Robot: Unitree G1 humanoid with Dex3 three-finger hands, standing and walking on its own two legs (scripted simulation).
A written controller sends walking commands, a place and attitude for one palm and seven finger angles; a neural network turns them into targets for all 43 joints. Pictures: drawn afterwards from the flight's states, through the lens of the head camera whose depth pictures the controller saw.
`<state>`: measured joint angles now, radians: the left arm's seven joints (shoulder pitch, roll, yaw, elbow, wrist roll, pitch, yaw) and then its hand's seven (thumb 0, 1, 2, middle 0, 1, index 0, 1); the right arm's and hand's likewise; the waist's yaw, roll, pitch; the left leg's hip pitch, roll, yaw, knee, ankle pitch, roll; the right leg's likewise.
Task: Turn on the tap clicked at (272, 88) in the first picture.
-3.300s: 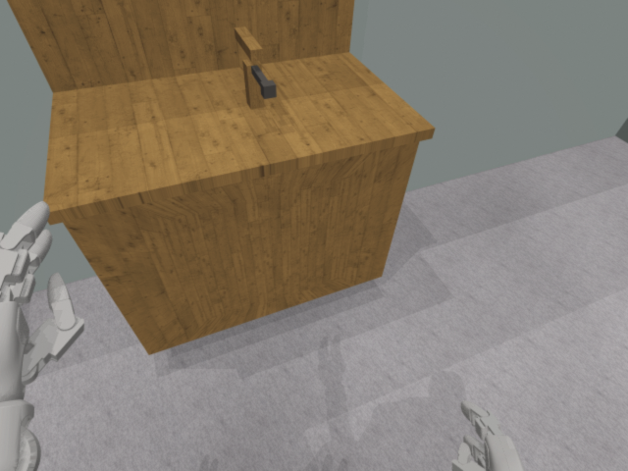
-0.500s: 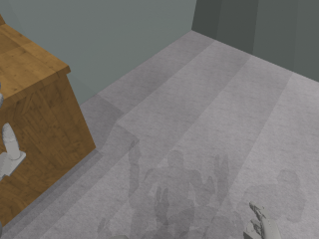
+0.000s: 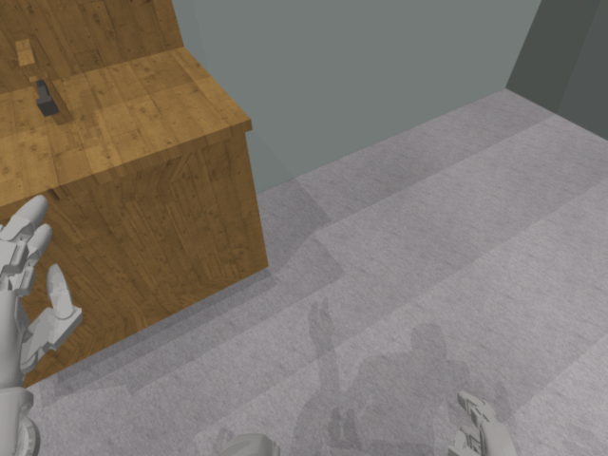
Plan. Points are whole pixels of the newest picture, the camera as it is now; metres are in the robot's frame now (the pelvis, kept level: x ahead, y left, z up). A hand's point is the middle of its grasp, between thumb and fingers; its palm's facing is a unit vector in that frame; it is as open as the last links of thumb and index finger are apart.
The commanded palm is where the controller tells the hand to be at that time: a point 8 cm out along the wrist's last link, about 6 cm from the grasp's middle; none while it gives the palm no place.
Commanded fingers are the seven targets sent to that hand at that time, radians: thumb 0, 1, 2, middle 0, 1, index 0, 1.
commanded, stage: turn to face it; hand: left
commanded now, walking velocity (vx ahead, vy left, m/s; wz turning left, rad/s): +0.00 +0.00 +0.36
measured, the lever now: (47, 106) +0.70 +0.58 +0.08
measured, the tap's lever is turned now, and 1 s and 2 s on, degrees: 0 0 0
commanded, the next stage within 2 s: take the last steps up to it in 0.22 s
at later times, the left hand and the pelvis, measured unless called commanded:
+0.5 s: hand out of the picture +0.08 +0.28 +0.17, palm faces +0.60 -0.70 -0.40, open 7.4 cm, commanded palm +0.04 +0.30 +0.18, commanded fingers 0.00 0.90 0.90 -0.20 -0.30 -0.20 -0.30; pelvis -0.06 -0.01 -0.01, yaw +11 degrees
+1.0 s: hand out of the picture +0.08 +0.33 +0.18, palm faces +0.62 -0.70 -0.35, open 7.4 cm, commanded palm +0.02 +0.35 +0.18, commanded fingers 0.00 0.90 0.90 -0.20 -0.30 -0.20 -0.30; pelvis -0.07 +0.04 +0.00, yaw +14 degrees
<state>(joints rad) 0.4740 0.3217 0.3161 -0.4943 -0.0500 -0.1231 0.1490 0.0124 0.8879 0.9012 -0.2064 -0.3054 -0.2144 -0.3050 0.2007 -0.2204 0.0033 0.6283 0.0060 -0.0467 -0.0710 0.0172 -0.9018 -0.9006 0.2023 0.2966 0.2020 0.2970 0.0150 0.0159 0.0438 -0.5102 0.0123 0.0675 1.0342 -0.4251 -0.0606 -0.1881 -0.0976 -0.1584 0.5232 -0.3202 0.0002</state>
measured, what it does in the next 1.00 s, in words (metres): steps on the spot: left foot, then right foot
